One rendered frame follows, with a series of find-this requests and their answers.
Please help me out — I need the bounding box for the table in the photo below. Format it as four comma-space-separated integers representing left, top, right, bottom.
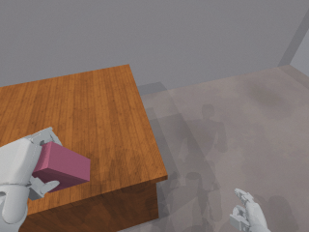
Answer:
0, 64, 168, 232

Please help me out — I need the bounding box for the sponge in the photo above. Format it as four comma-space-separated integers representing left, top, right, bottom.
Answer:
32, 141, 91, 193

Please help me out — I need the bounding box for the robot right hand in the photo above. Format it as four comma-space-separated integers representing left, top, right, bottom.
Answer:
230, 188, 267, 232

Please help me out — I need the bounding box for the robot left hand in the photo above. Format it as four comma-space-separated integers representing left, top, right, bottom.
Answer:
0, 127, 63, 201

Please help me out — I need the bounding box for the robot left forearm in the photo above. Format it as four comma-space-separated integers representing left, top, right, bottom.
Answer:
0, 184, 30, 232

